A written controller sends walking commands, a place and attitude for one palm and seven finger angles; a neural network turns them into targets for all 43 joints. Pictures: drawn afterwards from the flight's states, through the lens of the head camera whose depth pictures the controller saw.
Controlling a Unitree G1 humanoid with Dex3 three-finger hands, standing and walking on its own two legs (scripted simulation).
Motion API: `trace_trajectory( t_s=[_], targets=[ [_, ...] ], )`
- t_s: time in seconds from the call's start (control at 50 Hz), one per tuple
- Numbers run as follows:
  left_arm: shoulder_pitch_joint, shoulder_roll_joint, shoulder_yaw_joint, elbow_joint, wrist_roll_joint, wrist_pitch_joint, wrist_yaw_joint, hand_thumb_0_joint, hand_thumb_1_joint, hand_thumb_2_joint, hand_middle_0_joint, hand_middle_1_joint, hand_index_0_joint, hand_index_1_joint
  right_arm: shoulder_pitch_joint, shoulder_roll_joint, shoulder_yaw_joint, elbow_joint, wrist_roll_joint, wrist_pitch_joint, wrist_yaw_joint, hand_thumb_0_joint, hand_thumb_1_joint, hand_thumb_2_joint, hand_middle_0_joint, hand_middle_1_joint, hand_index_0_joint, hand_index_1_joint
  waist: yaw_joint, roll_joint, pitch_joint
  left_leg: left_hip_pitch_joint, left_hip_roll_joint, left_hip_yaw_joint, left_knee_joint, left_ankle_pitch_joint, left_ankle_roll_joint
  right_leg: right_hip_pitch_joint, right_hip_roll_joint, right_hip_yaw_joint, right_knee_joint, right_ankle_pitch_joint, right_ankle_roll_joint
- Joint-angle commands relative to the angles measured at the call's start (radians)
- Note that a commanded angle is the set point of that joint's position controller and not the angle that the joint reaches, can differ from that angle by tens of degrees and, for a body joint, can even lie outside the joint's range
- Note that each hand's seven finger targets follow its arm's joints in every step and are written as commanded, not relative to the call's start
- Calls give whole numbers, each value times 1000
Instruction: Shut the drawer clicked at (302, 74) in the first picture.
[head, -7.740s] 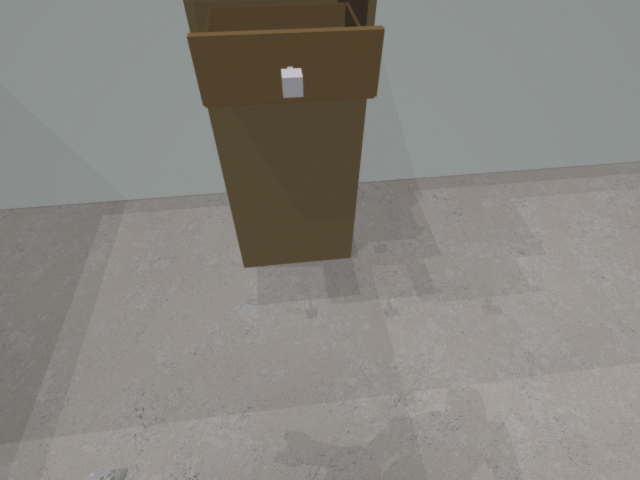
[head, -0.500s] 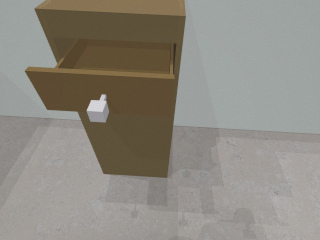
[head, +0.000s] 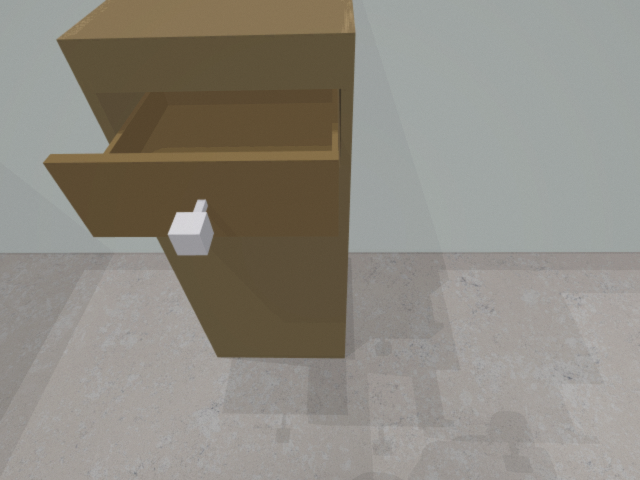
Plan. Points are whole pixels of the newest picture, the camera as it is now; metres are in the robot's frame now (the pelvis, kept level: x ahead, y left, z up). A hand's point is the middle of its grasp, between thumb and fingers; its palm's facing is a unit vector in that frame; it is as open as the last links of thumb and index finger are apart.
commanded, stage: raise the hand and make a fist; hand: left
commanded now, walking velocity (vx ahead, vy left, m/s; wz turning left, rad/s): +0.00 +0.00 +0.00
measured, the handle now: (195, 222) +0.41 +0.19 +0.11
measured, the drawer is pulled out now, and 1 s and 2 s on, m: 0.18 0.18 0.18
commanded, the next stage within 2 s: bring the fist close to the handle in 2.00 s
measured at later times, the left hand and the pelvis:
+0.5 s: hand (204, 453) +0.16 +0.15 +0.00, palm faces +0.00 -1.00 +0.02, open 6.0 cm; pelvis -0.02 -0.03 -0.05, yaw +2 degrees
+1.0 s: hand (167, 379) +0.20 +0.18 +0.08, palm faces +0.03 -1.00 -0.06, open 3.6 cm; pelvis -0.01 -0.01 -0.02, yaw +2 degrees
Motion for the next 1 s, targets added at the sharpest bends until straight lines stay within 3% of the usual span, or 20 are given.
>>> trace_trajectory(
  t_s=[0.0,0.06,0.08,0.1,0.12,0.14,0.16,0.2,0.22,0.26,0.3,0.34,0.4,0.44,0.5,0.54,0.62,0.76,0.94,0.98],
  targets=[
    [55,98,17,-14,1,-17,3,0,900,900,-200,-300,-200,-300,55,-88,-20,-14,-2,-11,-13,0,-900,-900,200,300,200,300,5,-28,53,-81,117,-111,-122,131,13,21,-51,69,-71,120,-49],
    [56,95,17,-7,2,-17,3,0,900,900,-200,-300,-200,-300,48,-85,-20,-6,-2,-9,-14,0,-900,-900,200,300,200,300,6,-37,60,-75,118,-105,-120,126,11,15,-54,71,-81,123,-49],
    [145,138,22,26,10,-32,44,0,900,900,-200,-300,-200,-300,-58,-135,-36,-77,10,-12,-7,0,-900,-900,200,300,200,300,49,-260,58,-154,144,-79,98,227,-19,41,-110,102,-76,564,-26],
    [-626,366,163,-1528,-193,-261,27,0,900,900,-220,-322,-220,-322,-43,-302,-65,-422,57,-168,-54,0,-900,-900,200,300,200,300,-78,-2,-476,108,27,-92,-26,298,-1,124,-12,54,0,390,-39],
    [-165,288,134,-1309,-108,-206,72,0,900,900,-240,-343,-240,-343,-134,-209,-45,-373,40,-258,-89,0,-900,-900,200,300,200,300,18,207,-460,146,51,-71,-30,418,-8,91,31,25,38,196,-61],
    [95,46,-4,-1171,-142,-64,105,0,900,900,-260,-365,-260,-365,-137,-161,-56,-380,60,-299,-79,0,-900,-900,200,300,200,300,-8,245,-263,21,56,-81,-42,369,-52,-23,27,-37,41,53,-44],
    [84,-38,-57,-1187,-166,-53,91,0,900,900,-280,-387,-280,-387,-101,-171,-47,-359,64,-315,-74,0,-900,-900,200,300,200,300,-23,125,-127,-41,49,-90,-32,267,-43,-59,28,-59,22,66,-32],
    [35,86,62,-1242,-160,-142,65,0,900,900,-320,-430,-320,-430,-121,-222,-78,-442,40,-345,-69,0,-900,-900,200,300,200,300,-55,-50,-49,-164,19,-108,40,95,-20,-157,34,-76,0,-6,-28],
    [133,61,86,-1171,-170,-197,29,0,900,900,-340,-452,-340,-452,-126,-213,-89,-472,28,-351,-63,0,-900,-900,200,300,200,300,-31,-181,-41,-221,14,-103,81,64,-14,-198,41,-86,18,-58,-23],
    [329,1,79,-1071,-195,-326,-92,0,900,900,-380,-495,-380,-495,-151,-202,-101,-550,22,-359,-32,0,-900,-900,200,300,200,300,35,-239,-76,-311,-2,-81,159,62,-26,-229,47,-81,102,-83,-31],
    [402,9,111,-1033,-233,-470,-228,0,900,900,-420,-538,-420,-538,-182,-208,-115,-607,18,-343,2,0,-900,-900,200,300,200,300,57,-238,-63,-428,-15,-57,251,23,-39,-269,44,-56,183,-73,-39],
    [437,128,228,-1022,-241,-552,-338,0,900,900,-460,-582,-460,-582,-204,-227,-138,-675,20,-316,26,0,-900,-900,200,300,200,300,76,-148,-102,-470,-29,-41,324,26,-37,-242,28,-7,229,-25,-56],
    [384,153,249,-1223,-279,-453,-366,0,900,900,-520,-647,-520,-647,-237,-214,-122,-788,42,-263,9,0,-900,-900,200,300,200,300,96,-72,-223,-486,-41,-16,337,37,-16,-195,23,22,249,11,-45],
    [247,164,256,-1352,-306,-408,-332,0,900,900,-560,-690,-560,-690,-208,-204,-114,-811,43,-235,-11,0,-900,-900,200,300,200,300,56,-85,-227,-492,-38,-35,359,15,-12,-216,29,57,231,-33,-29],
    [102,169,238,-1524,-279,-437,-272,0,900,900,-620,-755,-620,-755,-133,-188,-100,-801,35,-228,-21,0,-900,-900,200,300,200,300,8,49,-253,-413,-9,-66,381,51,-2,-267,45,40,243,22,-30],
    [-24,174,181,-1594,-266,-476,-271,0,900,900,-660,-798,-660,-798,-114,-203,-81,-780,25,-235,-24,0,-900,-900,200,300,200,300,-46,8,-245,-402,5,-86,408,54,7,-303,56,32,256,31,-25],
    [-85,164,107,-1511,-265,-446,-334,0,900,900,-740,-885,-740,-885,-120,-218,-56,-737,46,-276,-40,0,-900,-900,200,300,200,300,-69,56,-206,-370,15,-111,375,-32,7,-327,55,17,203,-86,-29],
    [17,250,298,-1373,-314,-184,-327,0,900,900,-880,-1037,-880,-1037,-185,-198,-29,-738,58,-278,-58,0,-900,-900,200,300,200,300,55,-52,-292,-356,8,-105,266,63,-3,-92,21,26,122,-32,-19],
    [41,205,246,-1550,-303,-177,-262,0,900,900,-1060,-1232,-1060,-1232,-167,-202,-28,-720,52,-337,-36,0,-900,-900,200,300,200,300,37,-71,-180,-269,16,-95,172,96,-2,-98,42,-29,89,31,-15],
    [50,196,235,-1616,-293,-170,-256,0,900,900,-1100,-1275,-1100,-1275,-154,-205,-32,-722,56,-350,-36,0,-900,-900,200,300,200,300,45,-9,-216,-225,15,-90,155,106,-3,-85,42,-41,90,44,-19]
  ],
)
